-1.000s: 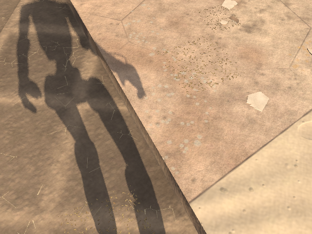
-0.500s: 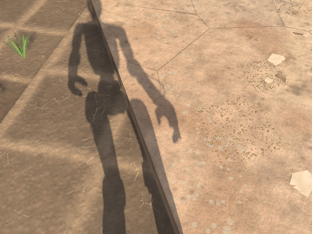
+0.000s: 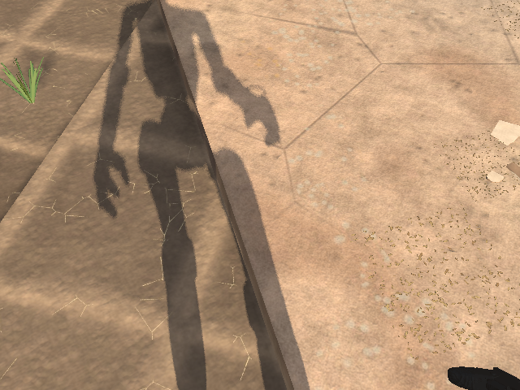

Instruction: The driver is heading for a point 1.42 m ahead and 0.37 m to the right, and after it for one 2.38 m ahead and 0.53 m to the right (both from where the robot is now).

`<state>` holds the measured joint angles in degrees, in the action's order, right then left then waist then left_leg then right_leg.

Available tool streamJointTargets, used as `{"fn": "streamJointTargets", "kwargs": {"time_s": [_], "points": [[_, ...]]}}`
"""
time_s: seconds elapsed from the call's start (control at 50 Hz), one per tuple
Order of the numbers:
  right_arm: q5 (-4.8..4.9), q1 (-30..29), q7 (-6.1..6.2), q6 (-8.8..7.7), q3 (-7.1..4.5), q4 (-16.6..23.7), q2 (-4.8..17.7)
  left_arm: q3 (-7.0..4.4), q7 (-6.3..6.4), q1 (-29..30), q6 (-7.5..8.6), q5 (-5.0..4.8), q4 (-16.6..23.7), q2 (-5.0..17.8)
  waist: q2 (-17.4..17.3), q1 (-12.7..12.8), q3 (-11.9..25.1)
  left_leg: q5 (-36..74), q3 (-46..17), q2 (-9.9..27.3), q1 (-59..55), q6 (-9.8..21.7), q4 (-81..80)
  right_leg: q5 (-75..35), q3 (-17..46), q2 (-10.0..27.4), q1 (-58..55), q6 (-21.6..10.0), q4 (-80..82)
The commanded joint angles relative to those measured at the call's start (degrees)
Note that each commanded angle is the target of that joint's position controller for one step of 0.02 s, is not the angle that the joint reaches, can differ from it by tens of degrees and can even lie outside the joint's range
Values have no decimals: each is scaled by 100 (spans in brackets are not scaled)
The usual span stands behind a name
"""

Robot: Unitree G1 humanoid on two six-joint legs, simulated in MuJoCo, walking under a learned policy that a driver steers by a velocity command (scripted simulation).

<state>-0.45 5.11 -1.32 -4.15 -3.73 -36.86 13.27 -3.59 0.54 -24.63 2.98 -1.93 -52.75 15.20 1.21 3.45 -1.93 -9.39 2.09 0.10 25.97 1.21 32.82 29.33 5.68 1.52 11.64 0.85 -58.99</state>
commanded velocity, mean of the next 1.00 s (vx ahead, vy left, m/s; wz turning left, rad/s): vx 0.50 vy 0.00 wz -0.43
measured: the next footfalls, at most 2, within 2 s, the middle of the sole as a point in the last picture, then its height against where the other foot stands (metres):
right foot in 0.46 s outside the picture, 0.10 m higher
left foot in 1.02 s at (334, 250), level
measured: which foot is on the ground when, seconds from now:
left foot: down 0.00-0.48, up 0.50-1.00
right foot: up 0.00-0.44, down 0.46-1.00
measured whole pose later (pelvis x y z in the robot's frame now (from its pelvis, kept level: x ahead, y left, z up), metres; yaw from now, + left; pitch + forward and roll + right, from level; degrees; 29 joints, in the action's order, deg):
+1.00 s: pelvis +0.57 -0.13 +0.10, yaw -27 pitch +3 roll +0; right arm 0.6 0.0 -3.1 -6.5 -1.3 -39.5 13.1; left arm -2.9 1.1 -27.4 3.4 -0.7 -46.1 15.1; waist -1.9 5.3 -0.7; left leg 3.6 1.5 -0.8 31.8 2.9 25.4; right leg 24.7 6.4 -2.9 -7.1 -3.8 -15.2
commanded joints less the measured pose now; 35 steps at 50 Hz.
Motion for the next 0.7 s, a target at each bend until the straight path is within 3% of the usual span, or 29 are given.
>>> {"fn": "streamJointTargets", "kwargs": {"time_s": [0.02,0.04,0.08,0.12,0.16,0.2,0.24,0.28,0.3,0.34,0.36,0.38,0.42,0.44,0.46,0.48,0.5,0.52,0.54,0.56,0.58,0.6,0.62,0.66,0.7], "points": [[3,1617,44,15,-228,-297,658,-129,18,340,135,-64,576,580,-691,-868,802,-948,-2570,1935,-3146,1087,-1732,-483,-101,262,3234,-100,-2718],[-36,1238,29,-18,-170,-305,493,-158,31,530,112,22,636,529,-608,-682,451,-556,-2082,1699,-2492,1003,-1903,-862,-63,396,3069,-143,-2624],[-85,1074,14,-103,-109,-534,242,-157,33,298,-40,-33,615,238,-926,-409,276,-74,-1527,1608,-1969,973,-2187,-988,-90,458,2858,-230,-3228],[-47,1132,3,-131,-56,-801,91,-136,80,258,-187,-124,646,15,-834,-265,29,-18,-1135,1664,-1783,980,-2305,-756,-104,402,3362,-290,-3983],[-52,1246,20,-60,12,-1053,27,-34,102,608,-300,-100,926,-218,-597,-187,-257,-136,-901,1846,-1636,948,-2208,-585,13,377,4361,-325,-4937],[-60,1412,75,-11,68,-1236,50,43,90,949,-355,-65,1182,-266,-466,-144,-451,-351,-721,1886,-1718,903,-2237,-770,62,367,5227,-299,-5337],[-129,1472,203,58,112,-1342,124,147,39,1309,-319,-3,1495,-336,-252,-86,-488,165,-339,1810,-1755,816,-2196,-1052,132,349,5677,-230,-5176],[-147,1450,321,70,108,-1334,323,191,-16,1780,-221,75,1848,-261,-169,-110,-372,533,150,1509,-1746,647,-2246,-1657,-39,418,5547,-95,-4007],[-170,1470,362,71,56,-1289,579,236,-48,1875,-207,121,1936,-254,-195,-176,-231,880,472,1412,-1761,661,-2321,-1776,-379,439,5246,-28,-3349],[-80,1695,441,75,30,-1316,677,292,-117,2365,-185,112,2156,-325,-333,-407,-228,1517,768,1488,-1817,704,-2563,-1640,-941,526,4662,-112,-2371],[-11,1900,456,94,0,-1365,767,338,-153,2639,-167,109,2277,-434,-357,-542,-273,2079,788,1614,-2058,731,-2602,-1428,-1133,521,4520,-248,-1886],[22,1924,460,126,-12,-1383,852,357,-194,2660,-144,115,2339,-485,-442,-501,-202,3439,949,1694,-2344,710,-2378,-1139,-1369,390,4259,-439,-1555],[39,1827,456,229,-44,-1319,1100,294,-255,2506,-127,99,2389,-368,-911,-259,259,7387,1185,1800,-2865,665,-1469,-429,-1930,-195,3309,-831,-969],[47,1696,446,267,-78,-1279,1302,209,-285,2185,-144,63,2407,-175,-1320,9,593,8801,1123,1969,-3195,658,-848,-187,-1919,-435,2827,-1032,-566],[122,1373,408,281,-93,-1171,1382,41,-312,1354,-157,11,2241,208,-1519,537,1061,9292,1184,1854,-3180,634,268,-548,-1820,-762,1665,-1255,395],[195,1337,421,199,-71,-1015,1264,-225,-277,437,-178,21,2018,803,-1263,909,1565,7487,1024,1578,-1946,378,1884,-990,-474,-538,-249,-1574,1209],[22,1567,266,4,166,-575,290,-436,-218,315,-155,6,1842,1609,1222,310,1833,-466,496,-75,683,-199,4222,-78,3648,1100,-1755,-2627,3076],[47,989,61,-302,-14,-519,813,-323,-161,150,-56,159,1793,1243,749,456,2317,-1108,-1214,-295,1238,2,5089,89,5098,1461,-1852,-2567,4007],[302,671,-24,-385,-84,-346,860,-164,-188,245,47,244,1699,840,421,263,1381,-940,-1149,-110,1842,115,5178,-28,4430,1525,-1358,-2229,4006],[252,386,10,-415,-11,-273,624,-109,-234,327,121,177,1595,566,-152,131,646,-834,-982,87,1921,190,4946,-535,3656,1292,-584,-1995,3868],[162,364,64,-419,-14,-252,543,-73,-243,674,179,150,1589,402,-462,-183,276,-648,-895,313,1784,213,4529,-1246,2816,1052,78,-1814,3800],[155,540,98,-342,-35,-270,557,-32,-219,939,202,209,1651,248,-224,-460,286,-586,-889,458,1372,207,4319,-1670,2189,811,497,-1718,3849],[158,614,111,-274,-53,-233,590,-32,-187,1020,226,200,1700,192,-24,-569,309,-530,-869,500,1214,181,4071,-1927,1855,648,571,-1679,4021],[73,463,113,-213,-41,-221,518,-54,-117,838,256,139,1609,293,53,-549,314,-363,-618,511,1323,73,3519,-2563,1306,547,338,-1636,4435],[7,201,66,-168,-2,-192,436,-50,-27,369,241,152,1431,360,-15,-432,243,-131,-492,513,1798,-15,3425,-2929,1038,568,-93,-1594,4711]]}}
Velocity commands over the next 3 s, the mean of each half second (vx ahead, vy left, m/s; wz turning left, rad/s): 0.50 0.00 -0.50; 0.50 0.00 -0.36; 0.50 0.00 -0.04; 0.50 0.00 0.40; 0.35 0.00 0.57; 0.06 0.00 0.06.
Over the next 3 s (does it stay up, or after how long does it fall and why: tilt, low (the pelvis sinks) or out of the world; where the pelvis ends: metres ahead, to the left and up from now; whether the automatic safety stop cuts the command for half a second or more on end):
stays up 1.39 -0.40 0.11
